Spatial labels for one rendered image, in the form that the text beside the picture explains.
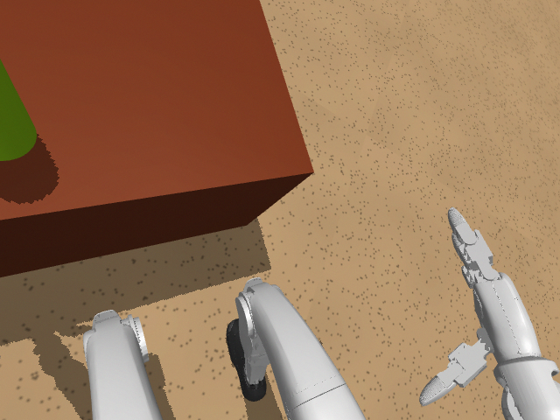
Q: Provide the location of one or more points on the bottle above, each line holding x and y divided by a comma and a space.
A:
17, 132

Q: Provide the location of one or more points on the right robot arm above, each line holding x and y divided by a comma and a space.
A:
529, 391

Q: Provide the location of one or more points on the right robot foot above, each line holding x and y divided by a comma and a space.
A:
251, 392

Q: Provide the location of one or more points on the right robot hand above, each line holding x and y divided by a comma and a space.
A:
506, 329

